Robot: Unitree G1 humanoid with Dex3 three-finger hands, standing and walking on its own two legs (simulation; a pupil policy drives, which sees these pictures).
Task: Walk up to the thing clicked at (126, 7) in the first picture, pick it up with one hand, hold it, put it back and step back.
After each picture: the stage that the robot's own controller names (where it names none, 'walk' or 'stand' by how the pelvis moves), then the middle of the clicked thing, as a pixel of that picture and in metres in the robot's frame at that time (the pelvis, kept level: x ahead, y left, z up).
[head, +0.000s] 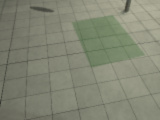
stand; (128, 3) +2.25 -0.73 -0.65
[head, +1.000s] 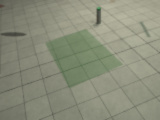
walk; (98, 15) +2.20 -0.14 -0.62
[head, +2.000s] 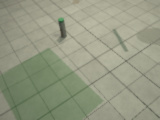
walk; (62, 28) +1.56 +0.27 -0.64
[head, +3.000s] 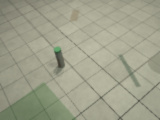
walk; (59, 57) +1.08 +0.29 -0.65
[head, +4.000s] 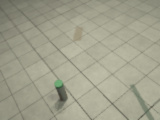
walk; (61, 91) +0.73 +0.27 -0.65
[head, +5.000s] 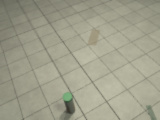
walk; (69, 103) +0.57 +0.19 -0.64
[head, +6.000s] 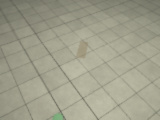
stand; out of the picture +0.45 +0.17 -0.65
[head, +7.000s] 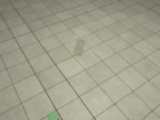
stand; out of the picture +0.44 +0.20 -0.64
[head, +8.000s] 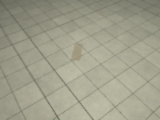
stand; out of the picture +0.41 +0.21 -0.65
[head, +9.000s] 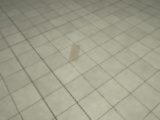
stand; out of the picture +0.42 +0.22 -0.66
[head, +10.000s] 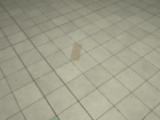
stand; out of the picture +0.43 +0.22 -0.66
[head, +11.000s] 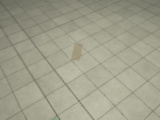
stand; out of the picture +0.42 +0.21 -0.66
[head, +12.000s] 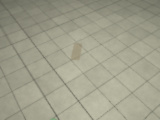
stand; out of the picture +0.42 +0.21 -0.66
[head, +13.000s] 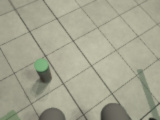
go down; (44, 72) +0.49 +0.18 -0.42
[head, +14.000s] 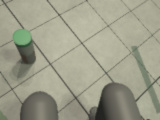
go down; (26, 49) +0.53 +0.20 -0.28
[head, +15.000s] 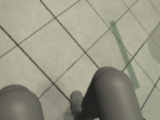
close in; out of the picture +0.53 +0.23 -0.21
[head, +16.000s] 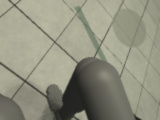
close; out of the picture +0.52 +0.27 -0.18
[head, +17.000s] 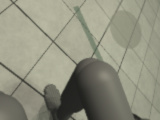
lift; out of the picture +0.48 +0.26 -0.18
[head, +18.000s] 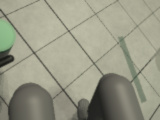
lift; out of the picture +0.42 +0.24 -0.08
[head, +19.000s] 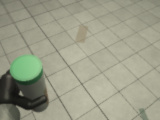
lift; (34, 88) +0.32 +0.16 +0.06
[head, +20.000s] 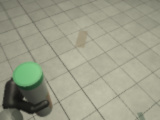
hold; (37, 94) +0.31 +0.16 +0.04
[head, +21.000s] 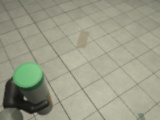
hold; (37, 93) +0.31 +0.16 +0.04
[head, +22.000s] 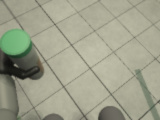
crouch; (27, 60) +0.42 +0.16 -0.02
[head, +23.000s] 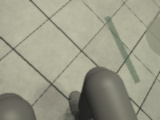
lower; out of the picture +0.54 +0.21 -0.09
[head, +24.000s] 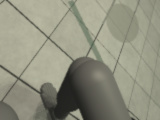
lower; out of the picture +0.50 +0.26 -0.19
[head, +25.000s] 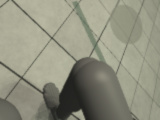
lower; out of the picture +0.50 +0.26 -0.18
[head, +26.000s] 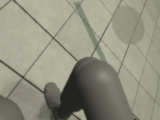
lower; out of the picture +0.49 +0.26 -0.18
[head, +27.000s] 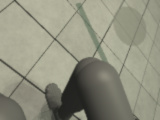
lower; out of the picture +0.49 +0.25 -0.18
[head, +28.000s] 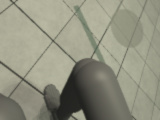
open; out of the picture +0.49 +0.24 -0.19
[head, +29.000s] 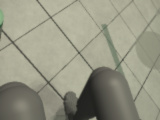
stand; out of the picture +0.49 +0.22 -0.21
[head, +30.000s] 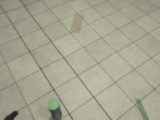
stand; (55, 110) +0.43 +0.15 -0.55
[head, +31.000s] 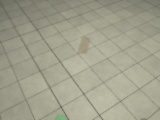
stand; out of the picture +0.43 +0.15 -0.60
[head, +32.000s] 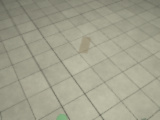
stand; out of the picture +0.43 +0.14 -0.60
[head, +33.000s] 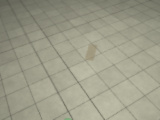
stand; out of the picture +0.44 +0.14 -0.65
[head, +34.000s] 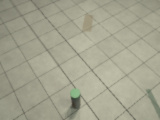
walk; (75, 99) +0.51 +0.07 -0.64
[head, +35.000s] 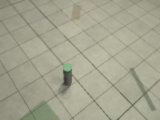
walk; (67, 75) +0.72 +0.10 -0.63
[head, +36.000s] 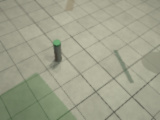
walk; (57, 51) +1.03 +0.21 -0.64
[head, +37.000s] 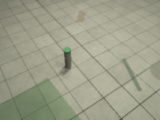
stand; (67, 58) +1.09 +0.15 -0.65
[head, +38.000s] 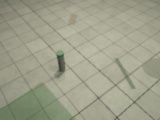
stand; (61, 61) +1.09 +0.21 -0.66
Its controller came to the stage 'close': yes
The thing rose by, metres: 0.68
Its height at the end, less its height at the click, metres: +0.00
